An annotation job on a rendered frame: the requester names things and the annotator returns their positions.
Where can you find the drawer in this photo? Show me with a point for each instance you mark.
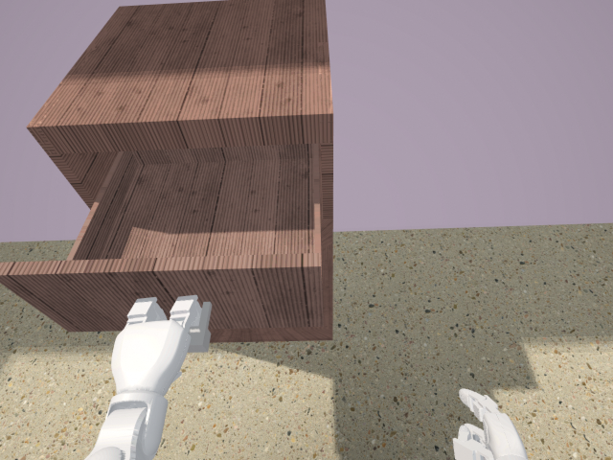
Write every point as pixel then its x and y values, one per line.
pixel 239 227

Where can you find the right robot hand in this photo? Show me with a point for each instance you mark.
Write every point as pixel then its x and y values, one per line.
pixel 498 438

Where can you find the handle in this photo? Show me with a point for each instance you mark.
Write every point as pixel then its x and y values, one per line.
pixel 200 334

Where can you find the cabinet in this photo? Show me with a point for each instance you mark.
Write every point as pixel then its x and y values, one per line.
pixel 214 74

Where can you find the left robot forearm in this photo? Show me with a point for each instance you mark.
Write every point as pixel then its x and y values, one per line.
pixel 133 427

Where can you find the left robot hand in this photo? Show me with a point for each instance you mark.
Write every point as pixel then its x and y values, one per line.
pixel 149 352

